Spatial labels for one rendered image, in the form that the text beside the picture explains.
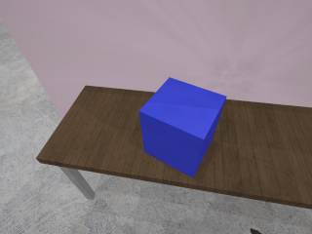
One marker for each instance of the carton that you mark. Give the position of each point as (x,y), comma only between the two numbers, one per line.
(178,124)

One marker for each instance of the table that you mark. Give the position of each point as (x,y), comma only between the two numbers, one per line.
(260,151)

